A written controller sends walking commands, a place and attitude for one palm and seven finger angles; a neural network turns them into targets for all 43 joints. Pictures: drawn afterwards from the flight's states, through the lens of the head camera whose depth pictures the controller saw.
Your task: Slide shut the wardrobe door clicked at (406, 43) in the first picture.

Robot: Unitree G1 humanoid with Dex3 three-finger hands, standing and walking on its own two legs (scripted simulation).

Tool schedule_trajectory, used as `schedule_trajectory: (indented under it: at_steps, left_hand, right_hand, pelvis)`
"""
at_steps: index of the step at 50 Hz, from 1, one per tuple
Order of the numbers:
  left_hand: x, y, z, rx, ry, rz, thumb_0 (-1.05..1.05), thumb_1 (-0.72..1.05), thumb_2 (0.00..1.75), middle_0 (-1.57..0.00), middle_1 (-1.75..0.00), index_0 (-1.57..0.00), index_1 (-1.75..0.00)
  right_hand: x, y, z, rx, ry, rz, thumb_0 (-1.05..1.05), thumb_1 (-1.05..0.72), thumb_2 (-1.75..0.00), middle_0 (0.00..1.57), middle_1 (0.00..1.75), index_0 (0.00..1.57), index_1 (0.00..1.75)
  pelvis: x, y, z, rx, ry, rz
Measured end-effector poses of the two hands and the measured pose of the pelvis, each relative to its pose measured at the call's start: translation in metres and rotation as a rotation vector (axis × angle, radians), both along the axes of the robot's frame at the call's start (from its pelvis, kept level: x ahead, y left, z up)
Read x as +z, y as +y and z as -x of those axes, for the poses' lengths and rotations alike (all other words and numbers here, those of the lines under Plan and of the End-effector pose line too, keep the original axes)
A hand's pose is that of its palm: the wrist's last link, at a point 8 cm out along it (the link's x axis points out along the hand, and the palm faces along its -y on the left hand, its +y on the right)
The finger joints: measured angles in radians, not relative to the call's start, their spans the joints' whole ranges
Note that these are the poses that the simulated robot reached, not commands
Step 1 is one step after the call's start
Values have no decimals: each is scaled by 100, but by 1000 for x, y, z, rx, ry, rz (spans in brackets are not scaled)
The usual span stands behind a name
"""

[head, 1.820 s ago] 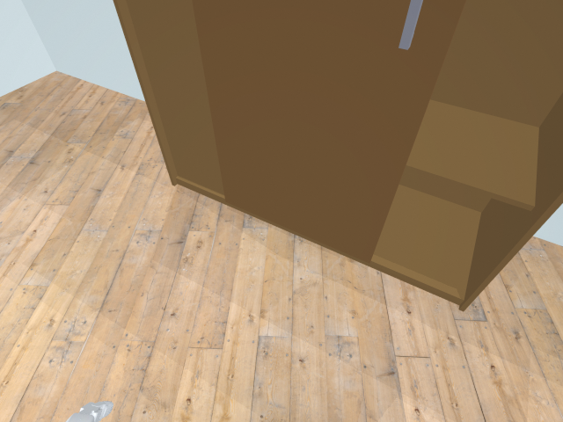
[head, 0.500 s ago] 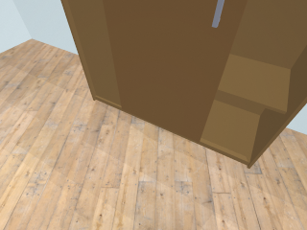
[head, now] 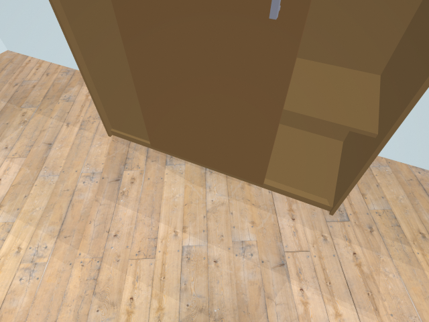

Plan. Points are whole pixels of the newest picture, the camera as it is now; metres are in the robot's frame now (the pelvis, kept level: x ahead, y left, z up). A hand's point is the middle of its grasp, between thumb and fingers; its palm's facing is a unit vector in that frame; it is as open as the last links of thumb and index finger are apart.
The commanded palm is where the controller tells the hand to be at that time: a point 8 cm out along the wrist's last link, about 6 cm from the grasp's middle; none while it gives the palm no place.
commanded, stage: turn to face it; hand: left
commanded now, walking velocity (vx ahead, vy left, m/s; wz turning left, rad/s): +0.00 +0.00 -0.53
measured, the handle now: out of the picture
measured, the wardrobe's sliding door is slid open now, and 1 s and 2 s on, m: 0.37 0.37 0.37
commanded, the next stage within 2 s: take the last steps up to it in 0.56 s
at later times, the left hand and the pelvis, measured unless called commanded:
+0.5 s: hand out of the picture +0.05 +0.22 -0.17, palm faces -0.11 -0.97 -0.22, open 7.3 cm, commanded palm none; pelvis -0.03 +0.03 +0.00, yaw -11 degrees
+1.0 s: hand out of the picture +0.06 +0.18 -0.16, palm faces -0.27 -0.94 -0.19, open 7.3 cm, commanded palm none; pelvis -0.02 +0.02 +0.01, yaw -19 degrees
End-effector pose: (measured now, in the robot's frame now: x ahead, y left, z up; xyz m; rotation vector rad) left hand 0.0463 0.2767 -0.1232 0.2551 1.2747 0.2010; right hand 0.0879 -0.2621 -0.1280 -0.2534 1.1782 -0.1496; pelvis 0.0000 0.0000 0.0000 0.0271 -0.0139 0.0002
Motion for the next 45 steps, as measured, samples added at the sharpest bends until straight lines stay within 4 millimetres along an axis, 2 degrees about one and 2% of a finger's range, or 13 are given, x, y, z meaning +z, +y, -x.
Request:
schedule_trajectory:
  at_steps: [6, 12, 17, 24, 29, 34, 37, 42, 45]
  left_hand:
    - [-9, -33, 2, -25, -17, 27, 0, 91, 90, -20, -30, -20, -30]
    - [-1, -52, 15, -31, 7, 58, 0, 91, 90, -20, -30, -21, -30]
    - [0, -46, 16, -63, 18, 69, 1, 91, 90, -20, -30, -21, -30]
    - [-13, -11, 1, -119, -11, 76, 1, 91, 90, -20, -30, -21, -30]
    - [-11, 7, -20, -173, -38, 78, 1, 91, 90, -20, -30, -20, -30]
    - [-5, 10, -33, -225, -50, 78, 1, 91, 90, -19, -30, -20, -30]
    - [-3, 0, -38, -272, -33, 79, 1, 91, 90, -19, -30, -20, -30]
    - [-5, -30, -47, -349, -43, 91, 1, 91, 90, -19, -30, -20, -30]
    - [-6, -46, -44, -341, -65, 105, 0, 91, 90, -19, -30, -20, -30]
  right_hand:
    - [-26, -4, 30, -64, 46, -56, 0, -90, -90, 20, 30, 21, 30]
    - [-15, -4, 46, -107, 60, -64, 0, -90, -90, 20, 30, 20, 30]
    - [-2, 0, 54, -156, 15, -47, 0, -90, -90, 20, 30, 20, 30]
    - [10, 19, 71, -215, -64, 10, 0, -90, -90, 20, 30, 20, 30]
    - [20, 40, 111, -259, -31, 25, 0, -90, -90, 20, 30, 20, 30]
    - [16, 56, 147, -316, 29, 5, 0, -90, -90, 20, 30, 20, 30]
    - [9, 64, 170, -360, 59, -23, 0, -90, -90, 20, 30, 21, 30]
    - [-11, 70, 214, -437, 140, -86, 0, -90, -90, 20, 30, 21, 30]
    - [-19, 72, 233, -449, 221, -116, 0, -90, -90, 20, 30, 20, 30]
  pelvis:
    - [-13, -13, 7, -33, -14, 6]
    - [0, -13, 16, -75, 11, 0]
    - [5, -4, 22, -126, 28, -4]
    - [-1, 24, 33, -188, 41, 28]
    - [5, 37, 40, -227, 22, 33]
    - [8, 43, 43, -272, 18, 41]
    - [8, 42, 44, -298, 16, 41]
    - [0, 30, 43, -328, 19, 27]
    - [-2, 25, 38, -325, 14, 44]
